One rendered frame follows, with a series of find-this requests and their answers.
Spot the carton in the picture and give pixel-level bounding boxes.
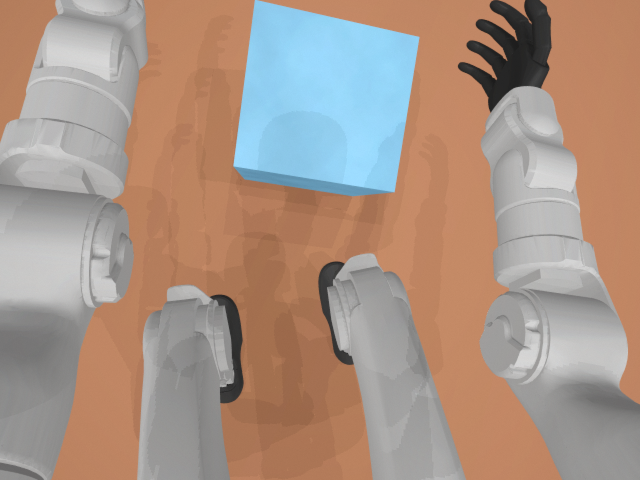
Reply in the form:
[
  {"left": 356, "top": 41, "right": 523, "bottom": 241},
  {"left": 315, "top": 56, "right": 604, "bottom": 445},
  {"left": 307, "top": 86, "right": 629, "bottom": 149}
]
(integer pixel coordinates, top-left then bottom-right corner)
[{"left": 233, "top": 0, "right": 419, "bottom": 196}]

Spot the robot left forearm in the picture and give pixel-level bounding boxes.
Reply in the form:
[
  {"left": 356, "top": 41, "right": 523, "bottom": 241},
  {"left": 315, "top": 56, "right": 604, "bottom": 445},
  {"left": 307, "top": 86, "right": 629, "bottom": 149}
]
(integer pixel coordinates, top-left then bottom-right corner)
[{"left": 0, "top": 0, "right": 148, "bottom": 199}]

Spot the robot left upper arm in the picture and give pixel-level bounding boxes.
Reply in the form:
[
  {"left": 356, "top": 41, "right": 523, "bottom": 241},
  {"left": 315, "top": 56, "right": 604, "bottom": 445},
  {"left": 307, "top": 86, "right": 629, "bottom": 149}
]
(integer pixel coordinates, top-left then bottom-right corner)
[{"left": 0, "top": 184, "right": 134, "bottom": 480}]

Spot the robot left shin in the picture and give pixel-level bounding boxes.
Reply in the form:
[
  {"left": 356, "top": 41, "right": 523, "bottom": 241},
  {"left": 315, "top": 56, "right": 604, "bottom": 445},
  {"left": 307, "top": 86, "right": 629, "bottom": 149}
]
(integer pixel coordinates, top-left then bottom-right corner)
[{"left": 143, "top": 285, "right": 234, "bottom": 387}]

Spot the right robot thigh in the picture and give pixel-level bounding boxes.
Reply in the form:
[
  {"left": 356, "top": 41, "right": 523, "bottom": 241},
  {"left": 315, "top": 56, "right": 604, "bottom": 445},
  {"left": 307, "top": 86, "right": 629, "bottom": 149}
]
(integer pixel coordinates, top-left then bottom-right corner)
[{"left": 327, "top": 266, "right": 466, "bottom": 480}]

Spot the robot right forearm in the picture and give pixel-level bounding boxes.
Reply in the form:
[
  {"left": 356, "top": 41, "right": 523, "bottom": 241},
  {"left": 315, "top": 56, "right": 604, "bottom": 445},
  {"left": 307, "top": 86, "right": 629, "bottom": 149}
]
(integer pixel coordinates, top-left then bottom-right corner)
[{"left": 481, "top": 86, "right": 628, "bottom": 370}]

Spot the robot right upper arm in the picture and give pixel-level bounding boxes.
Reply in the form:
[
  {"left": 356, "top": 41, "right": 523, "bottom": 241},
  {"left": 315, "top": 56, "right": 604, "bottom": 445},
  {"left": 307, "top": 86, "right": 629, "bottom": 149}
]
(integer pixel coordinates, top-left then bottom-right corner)
[{"left": 479, "top": 288, "right": 640, "bottom": 480}]

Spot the robot right hand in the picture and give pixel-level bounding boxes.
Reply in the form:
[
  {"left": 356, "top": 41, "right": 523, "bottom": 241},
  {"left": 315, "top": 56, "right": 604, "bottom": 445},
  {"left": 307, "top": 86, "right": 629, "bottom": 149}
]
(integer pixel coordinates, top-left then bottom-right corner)
[{"left": 458, "top": 0, "right": 552, "bottom": 113}]

